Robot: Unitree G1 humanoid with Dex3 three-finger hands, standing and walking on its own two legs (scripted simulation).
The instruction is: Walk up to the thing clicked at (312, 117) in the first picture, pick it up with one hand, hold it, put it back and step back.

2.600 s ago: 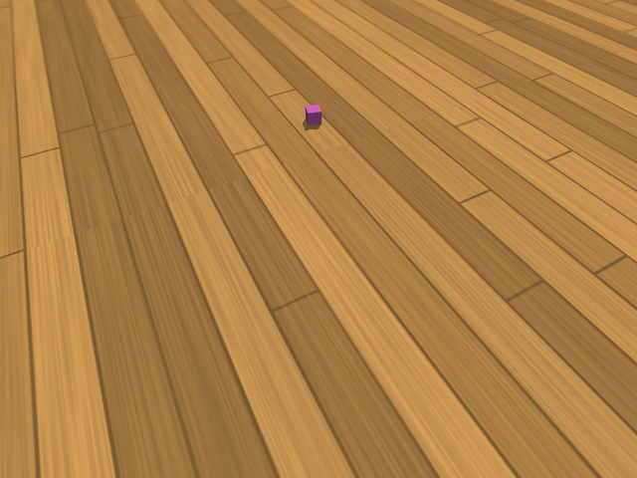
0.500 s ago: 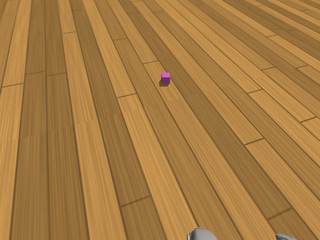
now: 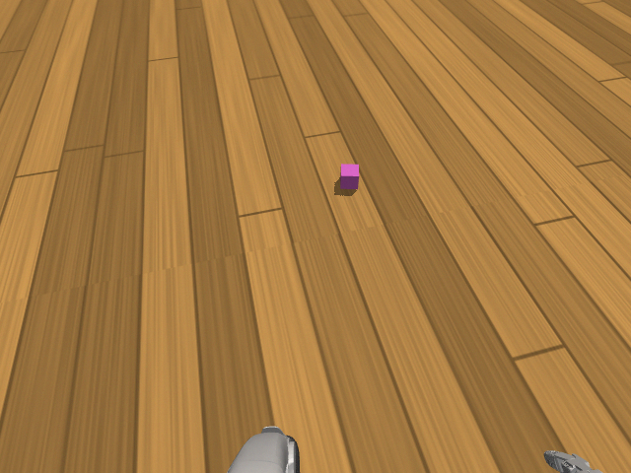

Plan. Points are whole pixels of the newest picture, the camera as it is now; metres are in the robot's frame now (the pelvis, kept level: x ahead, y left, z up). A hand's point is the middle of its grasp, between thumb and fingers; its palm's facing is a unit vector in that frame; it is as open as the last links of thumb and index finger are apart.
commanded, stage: walk up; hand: left
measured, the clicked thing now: (349, 176) +1.37 -0.04 -0.73
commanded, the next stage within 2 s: none
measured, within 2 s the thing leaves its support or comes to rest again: neither
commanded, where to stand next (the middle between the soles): +1.00 -0.31 m, yaw +2 degrees
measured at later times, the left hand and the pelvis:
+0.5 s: hand (227, 307) +0.38 +0.20 -0.13, palm faces -0.11 -0.92 -0.37, open 7.4 cm; pelvis +0.26 -0.08 -0.01, yaw -2 degrees
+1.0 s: hand (279, 263) +0.51 +0.13 -0.17, palm faces -0.04 -0.95 -0.31, open 7.4 cm; pelvis +0.48 -0.14 -0.02, yaw +0 degrees
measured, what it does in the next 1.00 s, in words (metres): walks ahead: left foot, then right foot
